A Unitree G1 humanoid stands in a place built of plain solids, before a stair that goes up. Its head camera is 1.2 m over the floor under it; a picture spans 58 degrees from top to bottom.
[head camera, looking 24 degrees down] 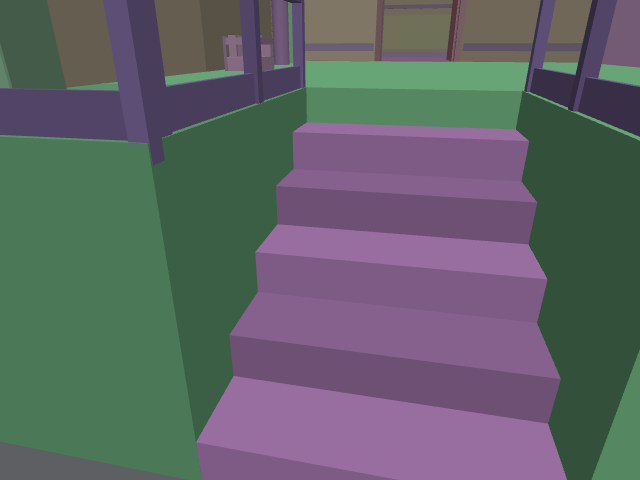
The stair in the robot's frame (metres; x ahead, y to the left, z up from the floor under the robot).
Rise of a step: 0.17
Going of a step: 0.28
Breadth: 1.02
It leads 12 degrees to the right of straight ahead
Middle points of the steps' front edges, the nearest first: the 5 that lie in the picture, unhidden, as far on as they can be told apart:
1.06 -0.19 0.34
1.34 -0.25 0.51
1.61 -0.31 0.68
1.89 -0.37 0.85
2.16 -0.42 1.02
